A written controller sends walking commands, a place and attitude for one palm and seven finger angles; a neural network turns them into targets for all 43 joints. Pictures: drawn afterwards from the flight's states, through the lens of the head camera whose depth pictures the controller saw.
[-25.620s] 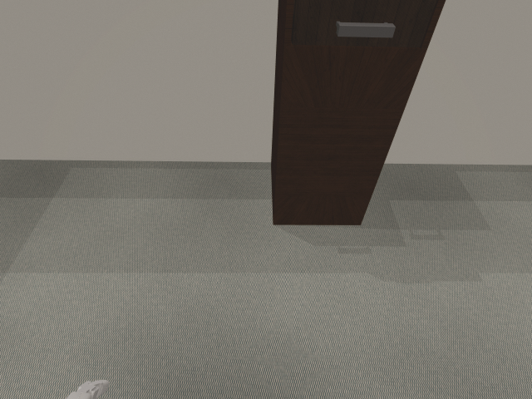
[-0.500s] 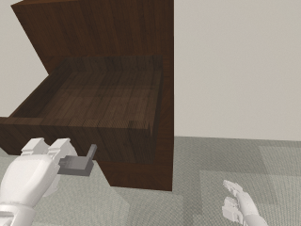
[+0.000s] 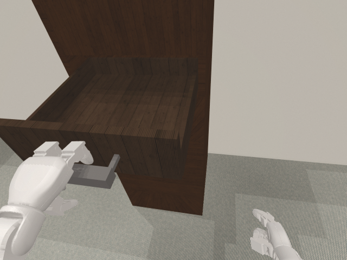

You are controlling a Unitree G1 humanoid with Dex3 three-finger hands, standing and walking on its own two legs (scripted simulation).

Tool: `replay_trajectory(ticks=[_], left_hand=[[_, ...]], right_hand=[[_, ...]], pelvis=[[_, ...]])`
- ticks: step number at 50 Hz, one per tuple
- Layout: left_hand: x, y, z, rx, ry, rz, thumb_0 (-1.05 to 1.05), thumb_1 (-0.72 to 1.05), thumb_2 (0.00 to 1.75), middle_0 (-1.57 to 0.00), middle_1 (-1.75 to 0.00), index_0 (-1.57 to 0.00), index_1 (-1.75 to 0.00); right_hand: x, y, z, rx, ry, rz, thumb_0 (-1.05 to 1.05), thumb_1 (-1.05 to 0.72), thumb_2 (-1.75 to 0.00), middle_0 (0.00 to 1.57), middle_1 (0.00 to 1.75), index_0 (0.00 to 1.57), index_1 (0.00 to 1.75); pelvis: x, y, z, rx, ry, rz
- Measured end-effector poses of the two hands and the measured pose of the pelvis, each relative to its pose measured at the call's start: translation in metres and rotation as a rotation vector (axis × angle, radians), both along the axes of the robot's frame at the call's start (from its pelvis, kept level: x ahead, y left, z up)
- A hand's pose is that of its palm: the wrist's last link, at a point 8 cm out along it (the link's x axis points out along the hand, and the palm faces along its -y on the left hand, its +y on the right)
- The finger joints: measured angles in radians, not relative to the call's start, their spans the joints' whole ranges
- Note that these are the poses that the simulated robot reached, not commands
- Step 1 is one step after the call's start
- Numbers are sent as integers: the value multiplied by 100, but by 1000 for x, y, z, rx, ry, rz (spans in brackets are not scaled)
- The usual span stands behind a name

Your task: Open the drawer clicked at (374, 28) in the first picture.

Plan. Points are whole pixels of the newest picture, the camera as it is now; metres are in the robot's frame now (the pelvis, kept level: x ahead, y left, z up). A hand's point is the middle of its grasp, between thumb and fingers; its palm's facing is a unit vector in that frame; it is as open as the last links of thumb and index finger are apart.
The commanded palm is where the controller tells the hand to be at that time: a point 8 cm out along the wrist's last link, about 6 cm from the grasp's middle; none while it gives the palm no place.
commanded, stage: open the thumb to release the handle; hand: left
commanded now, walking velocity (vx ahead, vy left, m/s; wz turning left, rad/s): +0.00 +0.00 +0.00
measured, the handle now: (79, 164) +0.24 +0.22 +0.16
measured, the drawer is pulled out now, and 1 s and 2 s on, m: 0.30 0.29 0.29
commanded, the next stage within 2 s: lift the hand off the handle in 0.10 s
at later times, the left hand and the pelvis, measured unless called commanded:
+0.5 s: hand (64, 188) +0.20 +0.24 +0.14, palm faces +0.13 -0.06 -0.99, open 13.5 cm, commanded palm +0.17 +0.25 +0.19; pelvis -0.02 -0.01 +0.00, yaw +1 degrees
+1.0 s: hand (50, 165) +0.21 +0.25 +0.19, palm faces +0.16 -0.02 -0.99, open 13.3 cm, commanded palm +0.17 +0.25 +0.26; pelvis -0.03 +0.00 +0.00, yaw +2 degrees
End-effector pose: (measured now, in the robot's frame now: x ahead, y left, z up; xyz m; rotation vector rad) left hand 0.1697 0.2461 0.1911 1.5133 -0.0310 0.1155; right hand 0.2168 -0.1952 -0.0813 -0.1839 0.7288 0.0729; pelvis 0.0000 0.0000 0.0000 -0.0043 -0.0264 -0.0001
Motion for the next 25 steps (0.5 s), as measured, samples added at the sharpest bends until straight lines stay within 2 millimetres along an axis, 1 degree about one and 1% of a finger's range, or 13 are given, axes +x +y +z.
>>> replay_trajectory(ticks=[5,10,15,18,25], left_hand=[[-2,1,0,5,5,-14,0,-23,41,-36,-124,-35,-124],[-2,2,-1,8,4,-28,0,-39,34,-35,-124,-34,-122],[-4,0,-4,-32,-12,-4,0,-46,31,-34,-123,-34,-122],[-4,-1,-5,-19,-23,1,0,-47,30,-33,-122,-34,-122],[-2,-1,-4,-8,-39,5,0,-49,30,-32,-121,-36,-125]], right_hand=[[-7,-9,0,-22,1,-11,1,-90,-90,20,30,20,30],[-17,-21,-2,-44,13,-30,1,-90,-90,20,30,20,30],[-26,-28,-5,-48,14,-45,1,-90,-90,20,30,20,30],[-30,-29,-7,-53,20,-44,1,-90,-90,20,30,20,30],[-32,-21,-10,-41,26,-31,1,-90,-90,20,30,20,30]], pelvis=[[-6,-4,0,2,-6,2],[-12,-7,0,3,-11,5],[-16,-8,-1,3,-10,7],[-18,-8,-1,4,-10,9],[-23,-8,-1,6,-20,20]])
